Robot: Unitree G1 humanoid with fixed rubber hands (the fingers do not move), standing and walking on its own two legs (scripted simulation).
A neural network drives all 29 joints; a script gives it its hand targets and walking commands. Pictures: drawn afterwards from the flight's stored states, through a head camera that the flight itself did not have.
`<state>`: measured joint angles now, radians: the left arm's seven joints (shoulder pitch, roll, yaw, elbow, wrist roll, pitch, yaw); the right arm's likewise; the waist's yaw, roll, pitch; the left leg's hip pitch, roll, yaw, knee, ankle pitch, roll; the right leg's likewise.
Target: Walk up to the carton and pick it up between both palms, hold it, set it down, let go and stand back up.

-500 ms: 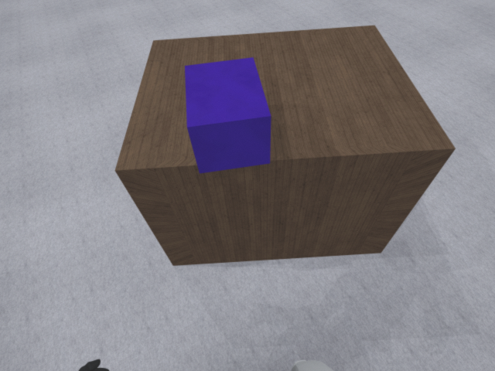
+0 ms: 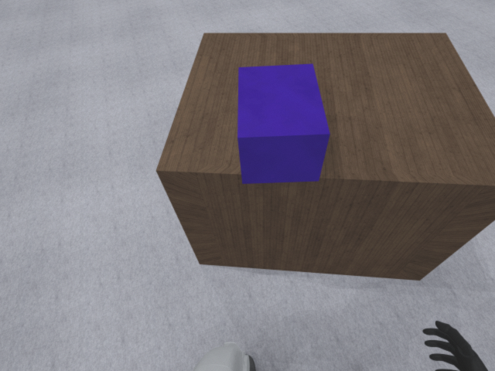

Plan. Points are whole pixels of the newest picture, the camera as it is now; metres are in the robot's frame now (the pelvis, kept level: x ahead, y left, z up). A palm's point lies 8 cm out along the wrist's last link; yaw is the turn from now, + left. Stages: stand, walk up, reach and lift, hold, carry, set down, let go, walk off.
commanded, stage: walk up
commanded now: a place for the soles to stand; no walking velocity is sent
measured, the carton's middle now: (277, 123) +0.65 +0.00 -0.04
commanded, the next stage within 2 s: none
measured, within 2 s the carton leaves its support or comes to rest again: neither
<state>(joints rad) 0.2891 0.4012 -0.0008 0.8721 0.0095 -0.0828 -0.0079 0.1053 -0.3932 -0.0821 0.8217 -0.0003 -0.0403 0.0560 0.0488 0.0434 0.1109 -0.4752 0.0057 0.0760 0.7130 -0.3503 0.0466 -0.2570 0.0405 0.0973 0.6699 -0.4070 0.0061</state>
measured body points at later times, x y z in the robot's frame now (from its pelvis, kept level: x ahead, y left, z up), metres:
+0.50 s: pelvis +0.03 +0.05 +0.02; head +0.05 +0.08 +0.47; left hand +0.02 +0.37 -0.11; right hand +0.14 -0.27 -0.06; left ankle +0.10 +0.09 -0.72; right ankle -0.01 -0.11 -0.67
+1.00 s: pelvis +0.09 +0.12 +0.02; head +0.09 +0.16 +0.47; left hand +0.12 +0.42 -0.13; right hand +0.16 -0.22 -0.05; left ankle +0.09 +0.16 -0.72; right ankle +0.06 -0.05 -0.64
